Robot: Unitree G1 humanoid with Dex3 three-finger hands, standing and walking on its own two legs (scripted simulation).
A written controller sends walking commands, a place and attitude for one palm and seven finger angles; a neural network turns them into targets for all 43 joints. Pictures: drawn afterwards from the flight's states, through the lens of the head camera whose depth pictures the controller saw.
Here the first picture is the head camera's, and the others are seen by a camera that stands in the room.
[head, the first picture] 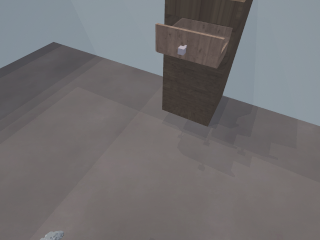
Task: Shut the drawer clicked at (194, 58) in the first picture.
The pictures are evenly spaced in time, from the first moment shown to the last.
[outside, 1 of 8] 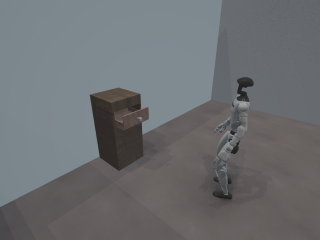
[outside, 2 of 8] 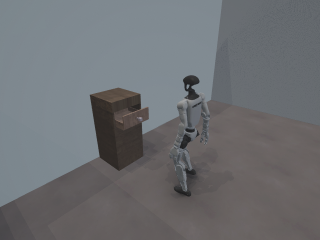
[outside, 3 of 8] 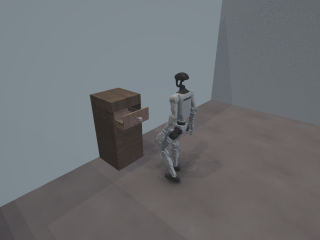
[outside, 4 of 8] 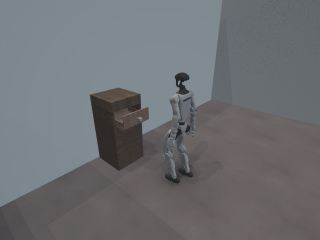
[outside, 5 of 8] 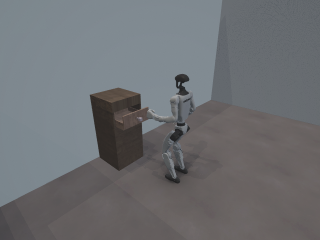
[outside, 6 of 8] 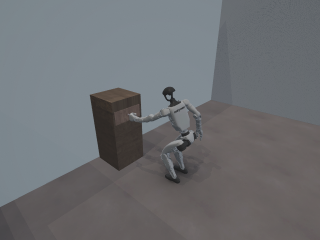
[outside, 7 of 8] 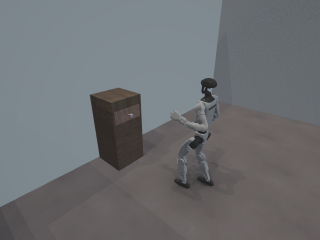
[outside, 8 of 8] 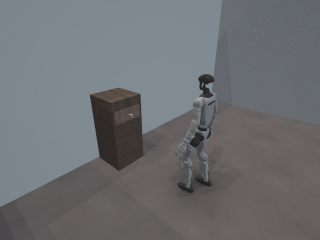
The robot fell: no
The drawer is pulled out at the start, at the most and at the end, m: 0.16 0.16 0.00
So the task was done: yes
